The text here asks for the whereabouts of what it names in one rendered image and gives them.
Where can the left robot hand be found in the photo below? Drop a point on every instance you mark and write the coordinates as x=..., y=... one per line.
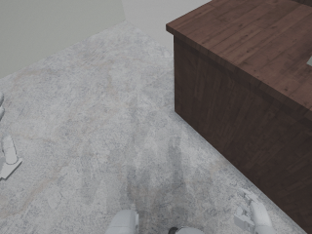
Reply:
x=11, y=161

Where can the left robot thigh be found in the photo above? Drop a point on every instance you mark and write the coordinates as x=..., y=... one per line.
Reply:
x=124, y=222

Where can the counter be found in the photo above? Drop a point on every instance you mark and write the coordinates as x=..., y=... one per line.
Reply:
x=242, y=82

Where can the right robot hand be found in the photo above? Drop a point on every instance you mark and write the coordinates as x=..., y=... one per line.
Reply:
x=250, y=218

